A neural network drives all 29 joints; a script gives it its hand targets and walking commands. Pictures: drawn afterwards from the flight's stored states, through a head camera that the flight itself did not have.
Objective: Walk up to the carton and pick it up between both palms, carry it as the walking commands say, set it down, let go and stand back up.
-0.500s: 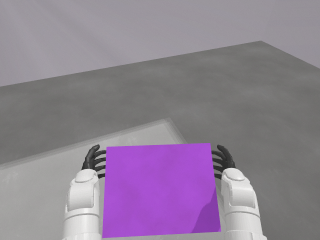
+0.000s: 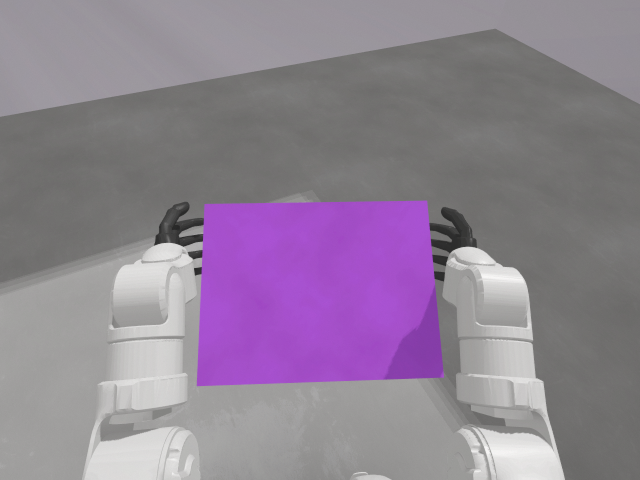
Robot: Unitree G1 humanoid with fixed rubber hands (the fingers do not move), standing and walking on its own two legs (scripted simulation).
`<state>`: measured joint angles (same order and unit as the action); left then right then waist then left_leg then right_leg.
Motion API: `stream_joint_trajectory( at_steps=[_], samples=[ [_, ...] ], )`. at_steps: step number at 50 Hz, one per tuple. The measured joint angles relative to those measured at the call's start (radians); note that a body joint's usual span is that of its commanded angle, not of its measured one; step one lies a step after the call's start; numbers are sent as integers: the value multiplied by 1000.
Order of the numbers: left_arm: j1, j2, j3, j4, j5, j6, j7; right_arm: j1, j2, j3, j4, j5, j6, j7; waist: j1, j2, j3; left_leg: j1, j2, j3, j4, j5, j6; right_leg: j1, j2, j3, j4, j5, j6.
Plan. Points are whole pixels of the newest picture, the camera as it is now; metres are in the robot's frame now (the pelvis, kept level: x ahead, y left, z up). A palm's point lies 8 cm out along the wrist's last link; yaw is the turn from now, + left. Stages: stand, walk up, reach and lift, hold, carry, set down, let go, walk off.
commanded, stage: carry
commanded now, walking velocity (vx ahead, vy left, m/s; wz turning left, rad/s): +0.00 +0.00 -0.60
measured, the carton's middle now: (317, 294) +0.36 +0.01 +0.01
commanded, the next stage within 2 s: none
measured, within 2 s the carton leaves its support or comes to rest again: neither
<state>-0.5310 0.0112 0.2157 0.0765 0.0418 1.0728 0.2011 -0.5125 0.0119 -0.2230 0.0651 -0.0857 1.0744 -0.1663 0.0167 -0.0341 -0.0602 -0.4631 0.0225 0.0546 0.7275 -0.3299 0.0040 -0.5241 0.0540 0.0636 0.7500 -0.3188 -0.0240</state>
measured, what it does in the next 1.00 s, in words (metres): steps on the spot, turning right: left foot, then right foot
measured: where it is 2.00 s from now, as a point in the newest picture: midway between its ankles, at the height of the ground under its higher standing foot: outside the picture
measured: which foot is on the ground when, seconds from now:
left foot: down 0.00-0.10, up 0.12-0.40, down 0.42-0.72, up 0.74-0.94, down 0.96-1.00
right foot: down 0.00-0.44, up 0.46-0.68, down 0.70-1.00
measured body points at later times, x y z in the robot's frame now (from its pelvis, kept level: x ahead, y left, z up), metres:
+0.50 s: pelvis -0.05 +0.02 +0.01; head +0.04 +0.02 +0.45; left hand +0.38 +0.11 +0.09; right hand +0.29 -0.24 +0.10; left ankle -0.05 +0.14 -0.71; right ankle +0.02 -0.09 -0.69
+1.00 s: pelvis -0.07 +0.02 +0.01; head -0.01 +0.00 +0.45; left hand +0.34 -0.02 +0.10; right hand +0.16 -0.33 +0.10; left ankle -0.01 +0.11 -0.72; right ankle -0.08 -0.10 -0.71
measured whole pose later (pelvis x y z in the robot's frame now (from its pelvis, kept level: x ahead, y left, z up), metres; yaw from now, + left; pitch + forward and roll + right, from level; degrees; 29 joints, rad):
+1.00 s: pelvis -0.07 +0.02 +0.01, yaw -26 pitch +4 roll +0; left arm -0.69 -0.04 0.28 0.05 0.14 1.18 0.18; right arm -0.66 -0.03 -0.28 0.06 -0.04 1.19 -0.20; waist -0.08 -0.03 0.05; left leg -0.43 0.05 0.12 0.66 -0.29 0.00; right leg -0.48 0.00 -0.02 0.67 -0.27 -0.02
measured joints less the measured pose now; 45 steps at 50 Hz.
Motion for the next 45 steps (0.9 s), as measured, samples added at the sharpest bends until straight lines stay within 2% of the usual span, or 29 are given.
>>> stream_joint_trajectory(
  at_steps=[2, 3, 6, 9, 11, 15, 20, 21, 22, 23, 25, 27, 30, 34, 35, 37, 40, 42, 45],
  samples=[
    [-53, 29, 7, 32, -9, 36, -2, -55, -8, 6, 27, 3, 38, -15, 8, 15, 10, -3, 29, 18, 10, -5, -2, -6, -5, -48, 29, -83, 2],
    [-79, 39, 12, 49, -14, 52, -1, -77, -9, 6, 38, 0, 56, -19, 13, 25, 15, -3, 47, 26, 15, -8, -7, 7, -7, -73, 13, -84, 2],
    [-159, 49, 24, 99, -18, 95, 10, -127, -26, -6, 59, -9, 101, -10, 19, 51, 34, -15, 91, 29, 53, -24, -33, 29, 10, -106, -69, 114, -26],
    [-205, 20, 25, 134, 6, 115, 25, -146, -58, -28, 76, -6, 125, 12, -2, 34, 41, -74, 61, -5, 214, -195, -65, 10, 3, -99, -64, 84, -46],
    [-208, 4, 28, 128, 22, 126, 27, -163, -74, -35, 86, 10, 142, 5, -22, 30, 54, -92, 49, -11, 267, -198, -80, 8, -2, -88, -91, 93, -43],
    [-199, -11, 55, 74, 52, 140, 11, -197, -78, -33, 84, 36, 152, -19, -54, 18, 78, -65, 31, -15, 212, -174, -96, -6, -4, -50, -147, 147, -32],
    [-188, -16, 82, -9, 73, 142, -10, -205, -55, -33, 40, 40, 134, -31, -62, 1, 101, 37, -1, -17, 6, -162, -81, -37, 10, 10, -198, 209, -10],
    [-187, -15, 86, -23, 74, 142, -13, -205, -47, -34, 29, 38, 131, -32, -62, 1, 103, 76, 1, -7, -71, -120, -73, -47, 17, 20, -199, 218, -4],
    [-188, -9, 88, -32, 73, 140, -17, -201, -34, -38, 17, 34, 123, -34, -64, -15, 111, 93, -7, 7, -122, -30, -51, -57, 15, 33, -189, 220, 3],
    [-183, -3, 89, -43, 71, 137, -21, -191, -18, -41, 3, 27, 115, -37, -63, -28, 117, 91, -10, 18, -122, -3, -28, -71, 10, 31, -158, 189, 4],
    [-159, 2, 91, -63, 65, 131, -30, -163, 13, -45, -32, 20, 110, -52, -44, -15, 125, 87, 18, 36, -101, -23, -2, -109, 7, -38, -16, -11, 10],
    [-145, 4, 91, -73, 52, 129, -28, -132, 38, -48, -68, 6, 110, -53, -18, 2, 136, 101, 55, 53, -107, -37, -1, -122, -3, -97, 99, -75, 10],
    [-145, 6, 72, -79, 20, 129, -4, -100, 53, -67, -113, -19, 113, -33, 17, 23, 147, 119, 99, 72, -119, -34, -16, -77, -23, -138, 108, -51, 17],
    [-163, 14, 49, -73, -4, 124, 12, -93, 58, -86, -141, -47, 113, -3, 48, 44, 137, 120, 149, 104, -71, -65, -39, 65, -32, -179, -79, 11, 20],
    [-170, 14, 45, -63, -4, 123, 12, -91, 57, -89, -142, -54, 114, 4, 51, 44, 125, 109, 158, 109, -37, -81, -47, 110, -34, -186, -146, 72, 17],
    [-184, 0, 42, -38, 3, 109, 17, -94, 37, -93, -131, -58, 110, 18, 54, 64, 108, 50, 181, 89, 81, -97, -75, 112, -11, -184, -161, 53, -12],
    [-180, -31, 31, -8, 19, 97, 38, -86, -5, -92, -92, -39, 107, 33, 17, 50, 106, -37, 116, 29, 241, -245, -93, 83, -25, -163, -123, 30, -27],
    [-173, -44, 30, -1, 32, 102, 42, -95, -29, -87, -65, -8, 117, 19, -17, 39, 113, -65, 82, 26, 251, -236, -90, 82, -38, -148, -130, 41, -21],
    [-167, -53, 39, -9, 62, 107, 26, -121, -51, -76, -32, 31, 122, -5, -60, 34, 120, -63, 56, 28, 170, -174, -78, 75, -42, -125, -134, 58, -14]
  ],
)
